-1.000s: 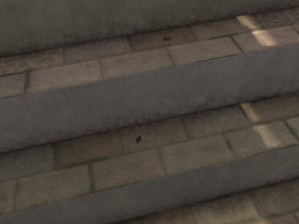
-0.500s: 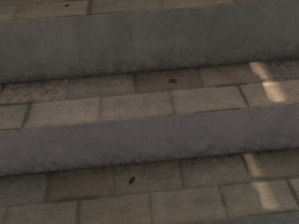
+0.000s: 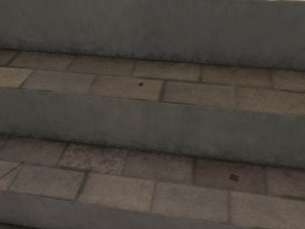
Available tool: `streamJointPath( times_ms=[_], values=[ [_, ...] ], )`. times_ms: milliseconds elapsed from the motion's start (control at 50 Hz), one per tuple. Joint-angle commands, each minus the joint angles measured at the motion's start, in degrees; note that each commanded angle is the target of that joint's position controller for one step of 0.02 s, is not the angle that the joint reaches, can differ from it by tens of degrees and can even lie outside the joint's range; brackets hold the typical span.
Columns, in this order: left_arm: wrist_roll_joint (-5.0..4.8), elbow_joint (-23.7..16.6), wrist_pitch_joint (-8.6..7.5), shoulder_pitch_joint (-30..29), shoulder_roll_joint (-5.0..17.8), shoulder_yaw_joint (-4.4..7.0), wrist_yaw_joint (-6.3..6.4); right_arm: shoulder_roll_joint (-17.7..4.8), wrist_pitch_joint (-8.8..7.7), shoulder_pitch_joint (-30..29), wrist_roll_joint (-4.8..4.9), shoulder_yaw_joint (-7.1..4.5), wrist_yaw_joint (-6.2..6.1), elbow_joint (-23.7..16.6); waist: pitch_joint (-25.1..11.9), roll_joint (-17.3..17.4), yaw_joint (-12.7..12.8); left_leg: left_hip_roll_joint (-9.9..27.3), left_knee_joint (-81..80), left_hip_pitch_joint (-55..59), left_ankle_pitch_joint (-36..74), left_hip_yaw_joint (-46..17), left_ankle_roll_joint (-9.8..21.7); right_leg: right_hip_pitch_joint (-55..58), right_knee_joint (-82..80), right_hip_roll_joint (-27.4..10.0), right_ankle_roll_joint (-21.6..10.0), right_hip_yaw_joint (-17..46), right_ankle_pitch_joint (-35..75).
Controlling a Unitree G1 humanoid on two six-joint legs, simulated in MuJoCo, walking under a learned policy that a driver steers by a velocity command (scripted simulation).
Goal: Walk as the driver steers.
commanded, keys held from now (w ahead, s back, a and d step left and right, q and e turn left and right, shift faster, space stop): w+q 0.08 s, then w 0.92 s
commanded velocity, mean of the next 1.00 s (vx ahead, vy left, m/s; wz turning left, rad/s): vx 0.50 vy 0.00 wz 0.18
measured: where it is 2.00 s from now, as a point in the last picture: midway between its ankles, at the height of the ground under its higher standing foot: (131, 2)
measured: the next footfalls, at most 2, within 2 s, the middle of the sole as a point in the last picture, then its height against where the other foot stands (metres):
right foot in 0.24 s outside the picture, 0.22 m higher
left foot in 0.86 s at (109, 182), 0.21 m higher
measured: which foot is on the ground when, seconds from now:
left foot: down 0.00-0.28, up 0.30-0.84, down 0.86-1.00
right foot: up 0.00-0.22, down 0.24-0.90, up 0.92-1.00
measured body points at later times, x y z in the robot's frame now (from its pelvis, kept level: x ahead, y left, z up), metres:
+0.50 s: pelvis +0.20 -0.06 +0.27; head +0.20 -0.07 +0.72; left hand +0.13 +0.17 +0.12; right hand +0.32 -0.28 +0.12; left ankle +0.20 +0.13 -0.22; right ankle +0.24 -0.15 -0.44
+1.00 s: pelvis +0.42 +0.08 +0.39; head +0.42 +0.06 +0.84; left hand +0.43 +0.33 +0.26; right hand +0.60 -0.11 +0.26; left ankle +0.49 +0.16 -0.23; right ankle +0.33 -0.08 -0.10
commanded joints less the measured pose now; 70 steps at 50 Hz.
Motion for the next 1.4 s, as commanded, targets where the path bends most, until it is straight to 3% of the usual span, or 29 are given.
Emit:
streamJointPath(
  times_ms=[20,60,120,200,240,260,280,300,320,340,360,380,400,540,680,700,800,840,860,900,920,960,1020,1160,1180,1240,1300,1360,1400],
  values=[
    [-1.61,-7.62,3.39,-3.61,3.4,-0.88,-1.96,-2.66,-3.06,-4.57,-1.15,0.94,4.67,-3.25,9.49,-0.17,2.61,12.97,-35.74,-1.07,15.78,-26.37,12.54,-17.59,-1.6,0.76,-0.63,5.27,-9.32],
    [0.47,-9.17,4.59,-10.17,3.53,-1.23,-2.47,-4.06,-3.58,3.27,0.44,0.04,4.98,0.44,2.05,6.43,0.51,17.7,-37.33,10.87,24.07,-31.12,16.82,-27.31,20.29,3.57,1.34,3.27,-26.25],
    [1.42,-11.3,5.26,-17.54,-3.0,-4.18,-1.8,-3.48,-2.97,19.03,-4.32,1.05,6.05,6.46,0.88,-3.93,0.32,14.56,-33.72,22.07,29.09,-26.93,10.49,-39.9,14.01,0.52,-0.93,0.06,-13.33],
    [-2.0,-20.79,9.88,-36.53,-0.64,-4.13,-2.88,-12.59,-3.27,13.23,0.8,-2.51,8.56,4.82,1.64,11.3,3.04,21.77,-59.03,-11.1,68.43,-24.16,18.64,9.09,-26.08,1.82,4.09,-11.03,-32.08],
    [-3.48,-12.08,9.86,-11.81,3.95,-1.13,-3.88,-15.59,-6.21,4.82,4.22,-4.55,10.34,0.9,-7.94,10.2,12.33,26.48,-40.27,18.57,135.18,-16.37,17.1,9.49,-38.12,6.83,4.78,-12.08,-18.49],
    [-5.01,-6.17,9.29,-10.1,5.72,-0.16,-3.75,-8.71,-6.45,20.35,-1.11,-2.27,11.5,4.23,-22.01,-1.7,2.28,24.73,-28.7,14.31,141.71,-16.42,17.49,26.81,-45.18,7.02,-0.28,-6.43,-17.35],
    [-2.37,-2.36,10.32,3.45,5.89,0.69,-3.4,-7.01,-5.67,20.55,-2.81,-1.67,12.11,5.35,-26.69,-2.1,8.12,22.09,-19.24,10.73,127.28,-18.08,17.17,37.56,-57.6,5.81,-1.88,5.1,-18.94],
    [2.11,1.9,11.36,12.56,10.92,2.66,-3.34,-0.97,-3.31,20.93,-2.72,-0.99,13.74,10.75,-21.67,-15.86,11.34,9.98,4.96,2.69,53.25,-12.03,10.33,37.14,-79.02,-8.29,-11.25,30.63,-19.34],
    [0.12,4.5,9.89,14.5,8.75,2.52,-1.78,-2.71,-2.11,16.47,2.04,-1.8,12.63,9.14,-11.49,-9.17,12.43,5.71,35.15,-15.47,42.95,-19.64,7.6,33.35,-89.17,-11.41,-12.41,48.05,-51.37],
    [-1.63,8.28,7.85,11.79,8.58,2.25,-1.16,-4.25,-2.98,10.42,4.93,-1.67,9.32,5.73,0.21,-11.25,8.7,4.56,41.04,-30.93,43.34,-21.53,8.58,30.08,-83.76,-10.4,-6.49,41.31,-56.54],
    [-0.29,12.01,7.42,10.63,2.07,0.49,-1.52,-4.91,-2.85,8.91,4.61,-1.05,7.58,6.02,-1.42,-1.23,8.28,2.9,43.6,-36.49,45.58,-25.11,9.47,33.09,-80.78,-9.23,-5.2,34.35,-45.49],
    [-4.66,19.53,4.21,10.09,-4.47,0.99,2.45,5.3,-4.43,-6.44,-2.24,0.26,3.03,-11.28,0.07,-0.06,-1.5,4.77,43.28,-21.45,34.47,-12.87,5.4,28.85,-78.64,-7.02,0.41,24.99,-47.1],
    [-1.28,15.35,3.61,3.02,-6.87,-1.42,-0.13,-2.3,-2.12,6.7,3.24,0.15,4.86,2.17,-1.98,6.62,2.07,4.42,41.89,-37.02,39.7,-23.34,8.02,32.93,-76.65,-6.33,0.71,16.6,-29.03],
    [1.96,17.16,1.37,6.78,-0.78,0.57,-2.65,-0.13,-1.06,-1.96,2.49,3.13,5.7,-3.68,3.29,-0.5,-1.78,11.92,51.33,-44.0,30.72,-3.5,5.48,21.38,-94.97,-9.09,-3.93,11.34,-28.85],
    [4.74,25.77,-0.51,22.16,-2.93,-1.74,-3.31,-0.17,0.11,-17.84,2.39,5.47,3.28,-12.32,10.93,0.08,1.36,17.33,54.81,-67.76,29.93,-2.25,10.48,41.35,-101.37,-15.93,-5.31,12.38,-27.48],
    [-6.38,24.0,-3.01,20.39,-2.23,-0.22,1.73,5.68,-1.37,-25.0,2.23,4.94,0.77,-20.62,19.71,0.44,-0.75,19.08,57.03,-50.43,21.63,2.67,2.32,24.06,-109.2,-16.41,-2.53,12.49,-35.36],
    [-4.85,23.16,-2.01,23.29,-1.71,1.29,6.16,7.14,0.61,-19.99,4.75,5.42,1.09,-24.17,13.02,-3.91,2.04,18.08,24.78,-22.51,0.15,14.51,5.24,39.41,-121.24,-13.97,-3.8,-5.37,-0.97],
    [-5.5,21.06,-3.16,27.18,4.2,2.18,4.16,4.93,-0.29,-5.13,5.86,2.78,0.98,-20.18,-1.19,-7.7,-3.82,7.09,13.92,4.89,-7.96,18.91,5.95,44.91,-97.45,-15.66,-4.44,-8.29,71.22],
    [-4.87,20.19,-4.5,25.34,8.22,3.52,2.34,0.96,-0.79,3.74,4.96,1.0,0.42,-19.17,-8.85,-11.68,-8.05,7.53,5.94,15.11,-5.11,11.27,6.03,47.41,-84.32,-16.63,-2.35,-7.89,75.17],
    [-6.13,14.09,-5.56,18.34,5.51,4.65,-1.21,-8.59,0.59,15.58,1.36,-3.53,-2.1,-15.75,-15.56,6.8,-12.45,25.08,-22.42,27.59,-31.89,-38.59,13.08,21.04,-50.2,-4.07,1.57,-4.5,42.05],
    [-3.78,11.7,-5.51,11.38,2.37,5.49,-2.04,-11.07,1.47,11.04,2.25,-4.93,-2.39,-14.75,-13.03,13.72,-12.07,29.99,-39.22,22.24,-38.54,-54.11,14.82,11.49,-18.06,2.85,2.83,-2.34,4.31],
    [-0.71,1.2,-4.24,2.92,-7.75,3.4,-0.79,-7.15,-0.1,-1.51,2.26,-4.03,-1.5,-11.66,-2.99,10.06,-3.24,30.55,-35.96,10.5,-32.23,-43.14,8.13,-2.63,10.73,0.17,3.36,2.16,5.23],
    [-0.17,-0.82,-2.73,2.17,-10.56,0.65,1.13,7.67,-2.58,5.75,1.62,-0.31,-0.9,-0.6,8.24,-3.47,-0.88,21.64,-25.91,8.41,-5.39,-19.2,0.5,-7.63,10.37,1.23,0.33,2.4,10.29],
    [-1.84,-2.54,1.08,-2.21,-10.3,-0.98,0.85,4.6,-8.27,17.34,2.39,-0.83,-1.9,2.25,8.01,-1.07,-0.69,24.44,-37.84,26.54,20.7,-10.39,2.48,-20.7,4.15,1.07,2.59,0.83,-0.12],
    [-3.37,-2.54,3.43,-7.33,-0.67,0.0,-3.98,-1.42,-3.71,18.39,-2.51,-0.28,2.8,3.52,4.78,15.11,-4.92,23.43,-41.37,25.91,18.62,-15.81,7.19,-33.51,24.52,7.02,-6.16,7.13,-2.54],
    [-1.93,0.09,2.9,-2.3,-3.69,-0.7,-6.52,1.53,-2.85,23.65,-4.17,2.38,5.19,9.23,7.29,2.61,-0.52,27.42,-40.33,33.5,13.13,-10.86,5.74,-53.25,40.06,5.23,-13.24,10.79,0.29],
    [-4.94,-1.03,4.53,-12.65,-0.57,-0.45,-6.18,0.74,-5.04,15.92,-6.02,3.46,5.4,7.74,5.52,4.47,1.75,23.24,-49.42,14.37,13.44,4.28,2.98,-38.2,22.35,-1.56,-10.64,-3.82,9.92],
    [-5.06,-1.9,6.53,-23.1,-3.18,-1.99,-4.38,2.94,-4.01,28.87,-6.58,4.89,5.3,11.24,5.54,8.98,-5.63,25.02,-53.04,23.41,21.09,4.18,6.26,-43.24,12.4,-4.09,-9.45,-6.73,5.68],
    [-3.06,-2.44,9.31,-25.4,-3.37,-3.05,-4.16,0.21,-2.95,25.35,-3.7,5.14,7.86,10.4,4.24,10.56,-3.59,28.1,-58.67,21.38,33.19,7.5,9.16,-31.9,-1.03,-5.98,-9.6,-13.56,-4.69]
  ],
)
